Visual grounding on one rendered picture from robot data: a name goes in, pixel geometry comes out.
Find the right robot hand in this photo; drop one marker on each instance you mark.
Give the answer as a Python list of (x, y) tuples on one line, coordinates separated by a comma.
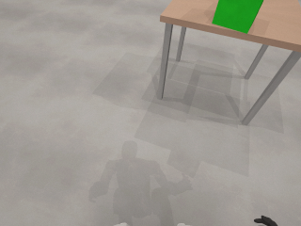
[(265, 220)]

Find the carton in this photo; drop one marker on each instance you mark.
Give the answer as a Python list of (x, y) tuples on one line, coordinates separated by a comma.
[(237, 15)]

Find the table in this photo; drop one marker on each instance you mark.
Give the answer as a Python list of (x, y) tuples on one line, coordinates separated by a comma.
[(278, 24)]

